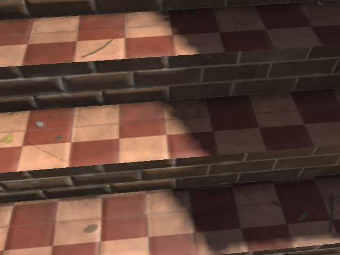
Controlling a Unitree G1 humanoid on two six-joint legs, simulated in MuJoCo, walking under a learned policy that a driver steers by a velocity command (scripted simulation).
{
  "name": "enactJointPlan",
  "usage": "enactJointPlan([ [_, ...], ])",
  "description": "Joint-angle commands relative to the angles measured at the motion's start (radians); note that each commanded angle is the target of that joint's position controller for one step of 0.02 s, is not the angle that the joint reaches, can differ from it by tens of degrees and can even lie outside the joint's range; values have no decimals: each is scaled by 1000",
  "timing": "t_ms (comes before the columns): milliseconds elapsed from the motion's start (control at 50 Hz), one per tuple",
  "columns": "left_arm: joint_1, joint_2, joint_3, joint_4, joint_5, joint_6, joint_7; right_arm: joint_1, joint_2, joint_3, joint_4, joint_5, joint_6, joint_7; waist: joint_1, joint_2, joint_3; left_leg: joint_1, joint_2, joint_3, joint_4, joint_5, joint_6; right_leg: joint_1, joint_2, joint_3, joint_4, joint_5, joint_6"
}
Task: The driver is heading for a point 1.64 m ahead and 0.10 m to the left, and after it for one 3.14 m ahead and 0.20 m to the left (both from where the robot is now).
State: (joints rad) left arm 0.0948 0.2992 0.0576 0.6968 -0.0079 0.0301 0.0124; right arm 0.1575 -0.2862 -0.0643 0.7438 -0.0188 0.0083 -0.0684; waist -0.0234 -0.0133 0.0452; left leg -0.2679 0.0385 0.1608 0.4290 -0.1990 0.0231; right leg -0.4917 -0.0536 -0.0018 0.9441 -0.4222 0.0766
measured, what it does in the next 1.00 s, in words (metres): walks ahead: right foot, then left foot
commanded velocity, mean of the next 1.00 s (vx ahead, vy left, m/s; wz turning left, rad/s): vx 0.32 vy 0.00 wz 0.15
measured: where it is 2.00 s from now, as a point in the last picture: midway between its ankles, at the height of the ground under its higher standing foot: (180, 132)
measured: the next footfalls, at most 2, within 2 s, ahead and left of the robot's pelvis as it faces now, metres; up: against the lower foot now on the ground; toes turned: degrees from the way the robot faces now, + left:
right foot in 0.10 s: +0.03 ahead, -0.14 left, +0.00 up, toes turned -6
left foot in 0.64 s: +0.14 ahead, +0.08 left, +0.00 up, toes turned +4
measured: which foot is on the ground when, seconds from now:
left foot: down 0.00-0.10, up 0.12-0.62, down 0.64-1.00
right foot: up 0.00-0.08, down 0.10-0.64, up 0.66-1.00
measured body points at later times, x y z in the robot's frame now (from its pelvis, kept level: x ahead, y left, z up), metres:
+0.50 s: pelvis +0.04 -0.05 +0.01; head +0.04 -0.05 +0.46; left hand +0.18 +0.21 -0.10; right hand +0.15 -0.32 -0.10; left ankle +0.08 +0.08 -0.71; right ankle -0.01 -0.14 -0.74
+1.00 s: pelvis +0.19 +0.00 +0.00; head +0.20 +0.03 +0.45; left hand +0.33 +0.25 -0.09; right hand +0.30 -0.25 -0.10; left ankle +0.10 +0.07 -0.74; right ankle +0.21 -0.12 -0.48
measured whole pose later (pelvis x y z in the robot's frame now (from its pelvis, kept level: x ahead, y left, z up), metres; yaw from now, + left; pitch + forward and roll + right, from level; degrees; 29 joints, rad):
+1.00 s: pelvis +0.19 +0.00 +0.00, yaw +13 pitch +4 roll -1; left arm 0.16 0.20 -0.02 0.59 0.01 -0.05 0.03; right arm 0.40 -0.23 -0.02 0.70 0.01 -0.03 -0.05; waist -0.04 -0.04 -0.05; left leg -0.17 -0.08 -0.15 0.44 -0.33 0.07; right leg -0.96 0.00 -0.02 1.92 -0.51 0.08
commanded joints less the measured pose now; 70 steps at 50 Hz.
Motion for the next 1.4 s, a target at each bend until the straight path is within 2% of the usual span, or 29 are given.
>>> enactJointPlan([
  [20, -24, 63, 7, -98, -6, -12, -24, -14, -184, -49, -61, 9, -1, -5, -7, 151, -183, 170, 257, -141, -69, 408, 194, 75, 11, -50, -181, 47, -20],
  [100, 127, 158, 54, -62, -2, -1, -14, 58, -105, -32, -26, 13, -4, 11, 35, 15, -154, -79, 168, -10, 206, 18, 10, 402, 11, 35, -541, 359, -154],
  [120, 165, 276, 77, -93, 18, 1, 9, 36, -42, -9, -80, -43, -8, 22, 19, -293, -143, -425, 36, 39, 549, -469, -102, 547, -283, 439, -528, 810, -308],
  [140, 187, 273, 78, -111, 62, -23, 2, -90, -95, -22, -118, -26, -19, 15, 109, -186, -227, -465, -22, -174, 713, -494, -114, 458, -354, 551, -597, 695, -458],
  [160, 217, 235, 72, -70, 67, -9, 4, -34, -79, -5, -99, -51, 14, 37, 82, -60, -165, -444, 20, -191, 693, -347, -85, 431, -294, 445, -637, 530, -364],
  [260, 63, 60, 4, -51, 38, -25, -11, 70, -82, -6, -7, -41, 14, 92, 0, -119, -110, -227, 14, -136, 566, -78, -83, 295, -109, 204, -760, 171, -239],
  [280, 62, 106, 24, -61, 13, -51, 12, 10, -105, -21, -33, 28, -21, 58, 22, -135, -135, -271, 26, -161, 547, -67, -81, 344, -138, 214, -744, 88, -265],
  [300, 86, 112, 25, -48, 13, -66, 25, -44, -105, -14, -47, 35, -42, 41, 50, -118, -109, -320, 35, -176, 505, -63, -77, 380, -166, 242, -762, 48, -274],
  [500, 131, 126, 46, -7, 10, -109, 16, -71, -32, 12, -76, 37, -81, 58, 82, -43, -19, -293, 39, -165, 267, -93, -15, 413, -215, 146, -804, 191, -301],
  [620, 71, 135, 49, -34, 2, -96, 17, 9, -66, -2, -84, 34, -86, 71, 8, -38, -141, -40, -65, -56, 64, -5, 60, 406, -146, -3, -508, 693, -220],
  [640, 51, 105, 36, -49, -2, -99, 23, 151, -115, -25, -54, 23, -83, 67, -53, -9, -227, 181, -57, -108, 64, 50, 96, 294, -93, -80, -277, 779, -176],
  [680, 20, 3, -7, -122, 32, -130, 15, 324, -258, -62, -53, 1, -82, 66, -95, 320, -295, 551, 310, -800, -113, 357, 376, -330, 132, -32, 333, -126, -27],
  [720, 88, 49, 0, -75, 8, -138, -30, 258, -138, -34, -45, 22, -62, 63, -49, 106, -195, 440, 267, -619, -83, 141, 321, -492, 25, 36, 568, -25, -47],
  [760, 34, 35, -6, -102, 44, -136, -23, 134, -110, -17, -91, 24, -48, 58, 1, 4, -105, 209, 196, -518, -124, 156, 259, -437, -15, 32, 505, 125, -39],
  [900, 56, -41, -48, -142, 37, -98, 18, 117, -101, -4, -127, 14, -37, 20, 47, 128, -117, 7, 96, -420, -86, 375, 242, -270, 49, -68, 484, 194, 16],
  [960, -40, -37, -52, -221, 6, -101, 26, 358, -122, -9, -73, 33, -43, 5, -51, 195, -69, 433, 266, -720, -75, 289, 316, -829, 42, 20, 1090, -81, 14],
  [1040, -329, -187, -143, -392, 9, -148, 5, 594, -57, 7, 77, 39, -40, 6, -126, 103, 92, 687, 285, -701, -31, 267, 210, -1465, 22, 41, 1525, -425, -40],
  [1080, -278, -188, -174, -441, 9, -156, -18, 351, -55, 22, 37, 58, -30, -3, 11, 70, 114, 275, 186, -527, -160, 89, 123, -1140, -33, -4, 1164, -293, -51],
  [1100, -380, -120, -139, -471, 71, -82, 9, 279, -157, -6, 30, -18, -60, 34, -8, 63, 108, -71, 100, -393, -384, 193, 146, -746, 11, -117, 875, -241, -106],
  [1120, -350, -94, -125, -496, 69, -39, 22, 240, -153, -4, 33, -3, -75, 42, 11, 102, 99, -223, 91, -373, -478, 329, 156, -450, 4, -132, 750, -118, -133],
  [1140, -186, -143, -139, -461, 61, -10, 29, 134, -185, -9, 3, 24, -73, 47, 101, 138, -63, -319, 96, -279, -519, 736, 167, -1, 33, -141, 580, -48, -179],
  [1180, 311, -32, -48, -254, 42, -7, 31, 66, -287, -47, 8, 71, -103, 40, 307, 289, -414, 1, 167, -222, -83, 1747, 115, 365, 121, -92, 504, 5, -189],
  [1200, 433, 37, -19, -186, 54, -19, 24, 42, -277, -59, 23, 88, -110, 42, 362, 137, -489, 157, 143, -218, 239, 1648, 90, 361, 164, -59, 209, -15, -187],
  [1220, 427, 101, 6, -123, 78, -26, 17, 69, -165, -43, 6, 67, -118, 68, 293, -127, -398, 40, -10, -285, 670, 849, 67, 339, 72, 232, -79, 28, -258],
  [1240, 378, 197, 26, -84, 46, -1, 45, 240, -14, -16, -29, 3, -112, 108, 163, -557, -490, -210, -271, -419, 1044, 27, 57, 382, -167, 932, -547, 130, -285],
  [1260, 215, 129, 28, -118, 8, 5, 53, 284, 37, -1, -37, -62, -102, 122, 76, -327, -451, -332, -219, -503, 1352, 38, 53, 280, -207, 1123, -650, -275, -276],
  [1320, 94, -64, -12, 56, 29, -23, 37, 47, 138, 58, -151, -94, -65, 94, -38, 15, -10, -641, -86, -257, 1578, 162, 52, -85, -80, 733, -508, -492, -270],
  [1380, 206, -141, -36, 196, 51, -71, 12, 3, 191, 92, -174, -35, -47, 69, -43, -40, 41, -825, -49, -229, 1730, 71, 65, -49, -24, 419, -511, -130, -255],
  [1400, 227, -145, -64, 181, 147, -82, -56, -30, 40, 90, -190, 48, -44, 114, 40, 31, -24, -919, -127, -486, 1433, 280, 179, -87, 16, 403, -473, -45, -274],
])
Over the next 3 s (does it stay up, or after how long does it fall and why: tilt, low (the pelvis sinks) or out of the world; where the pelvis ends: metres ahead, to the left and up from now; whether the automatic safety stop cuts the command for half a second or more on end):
stays up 1.19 0.00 0.78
